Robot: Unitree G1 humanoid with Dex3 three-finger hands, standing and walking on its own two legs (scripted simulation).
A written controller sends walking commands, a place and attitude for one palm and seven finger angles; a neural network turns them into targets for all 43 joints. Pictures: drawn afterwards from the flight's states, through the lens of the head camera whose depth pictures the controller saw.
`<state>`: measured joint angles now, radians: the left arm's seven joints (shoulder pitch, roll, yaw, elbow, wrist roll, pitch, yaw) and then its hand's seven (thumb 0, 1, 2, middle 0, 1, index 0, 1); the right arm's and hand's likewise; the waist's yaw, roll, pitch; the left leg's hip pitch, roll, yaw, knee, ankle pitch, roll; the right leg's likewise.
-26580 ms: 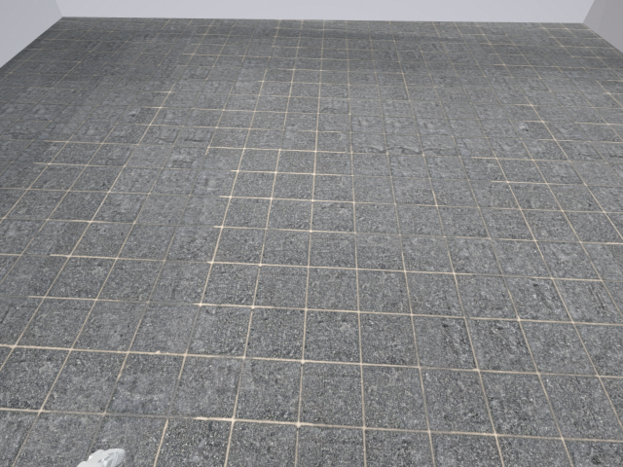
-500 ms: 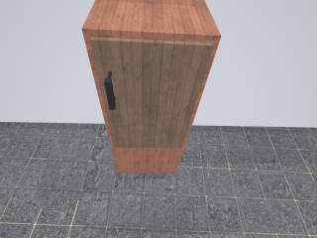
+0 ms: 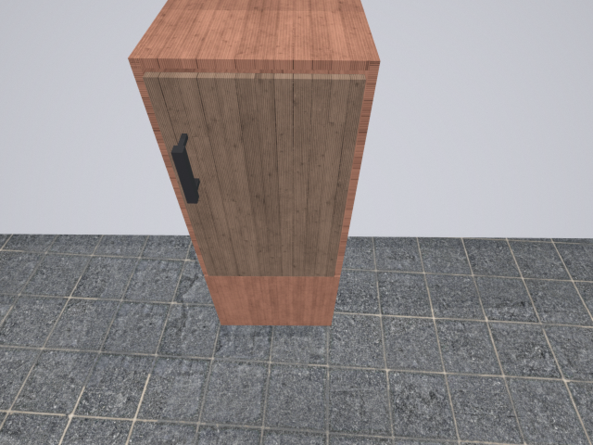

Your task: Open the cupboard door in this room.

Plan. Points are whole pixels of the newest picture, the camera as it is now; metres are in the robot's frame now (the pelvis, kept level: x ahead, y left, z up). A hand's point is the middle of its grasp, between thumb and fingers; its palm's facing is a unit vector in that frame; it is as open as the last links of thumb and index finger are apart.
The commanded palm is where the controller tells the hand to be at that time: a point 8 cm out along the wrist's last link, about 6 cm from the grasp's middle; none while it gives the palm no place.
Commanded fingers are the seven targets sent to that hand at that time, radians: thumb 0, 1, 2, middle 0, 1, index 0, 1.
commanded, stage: come to a stop and stand still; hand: left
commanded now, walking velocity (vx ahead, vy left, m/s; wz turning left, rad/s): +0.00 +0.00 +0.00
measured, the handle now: (188, 169) +0.58 +0.24 +0.02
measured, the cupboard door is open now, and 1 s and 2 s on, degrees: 0 0 0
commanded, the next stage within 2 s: look again from close up in 0.96 s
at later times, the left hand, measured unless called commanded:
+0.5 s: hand out of the picture +0.03 +0.18 -0.18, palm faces +0.05 -0.98 -0.18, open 7.4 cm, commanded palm none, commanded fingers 0.00 0.90 0.90 -0.20 -0.30 -0.20 -0.30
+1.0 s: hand out of the picture +0.05 +0.20 -0.18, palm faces +0.04 -0.98 -0.19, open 7.4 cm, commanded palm none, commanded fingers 0.00 0.90 0.90 -0.20 -0.30 -0.20 -0.30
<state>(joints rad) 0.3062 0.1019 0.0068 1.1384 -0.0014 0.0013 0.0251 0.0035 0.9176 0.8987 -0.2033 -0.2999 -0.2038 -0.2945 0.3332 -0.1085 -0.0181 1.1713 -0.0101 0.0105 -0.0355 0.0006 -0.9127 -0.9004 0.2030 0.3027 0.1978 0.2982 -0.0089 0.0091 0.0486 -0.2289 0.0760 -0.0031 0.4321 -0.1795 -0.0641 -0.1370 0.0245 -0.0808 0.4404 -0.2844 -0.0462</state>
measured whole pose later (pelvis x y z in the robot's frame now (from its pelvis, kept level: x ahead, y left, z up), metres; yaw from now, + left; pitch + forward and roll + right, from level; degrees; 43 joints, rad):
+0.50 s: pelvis +0.04 +0.01 +0.00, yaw +0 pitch -1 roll +0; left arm 0.28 0.14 0.01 1.12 0.00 -0.01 0.04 0.00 0.91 0.90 -0.20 -0.30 -0.20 -0.29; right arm 0.23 -0.15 -0.01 1.14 -0.01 -0.01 -0.05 0.01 -0.93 -0.90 0.20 0.30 0.20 0.30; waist 0.01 -0.01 0.05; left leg -0.17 0.05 0.01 0.42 -0.23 -0.04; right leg -0.07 -0.01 -0.07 0.41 -0.32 -0.02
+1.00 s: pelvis +0.05 +0.03 +0.00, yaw +0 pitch -1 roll +1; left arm 0.27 0.16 0.01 1.11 0.00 -0.01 0.03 0.00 0.91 0.90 -0.20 -0.30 -0.20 -0.29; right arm 0.23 -0.15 -0.01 1.15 0.00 -0.02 -0.04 0.00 -0.92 -0.90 0.20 0.30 0.20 0.30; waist 0.01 -0.02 0.06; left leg -0.14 0.02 0.02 0.41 -0.24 -0.02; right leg -0.03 -0.03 -0.07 0.37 -0.32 0.01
